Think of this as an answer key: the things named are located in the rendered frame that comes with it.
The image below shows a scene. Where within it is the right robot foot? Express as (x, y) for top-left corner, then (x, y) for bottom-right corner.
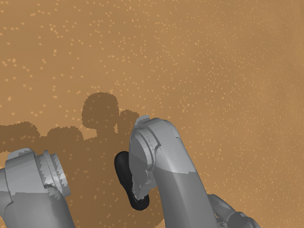
(114, 151), (150, 210)

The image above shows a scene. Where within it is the right robot hand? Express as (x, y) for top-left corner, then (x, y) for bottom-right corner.
(207, 194), (236, 228)

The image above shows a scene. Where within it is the right robot arm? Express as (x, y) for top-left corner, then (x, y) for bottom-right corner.
(227, 212), (261, 228)

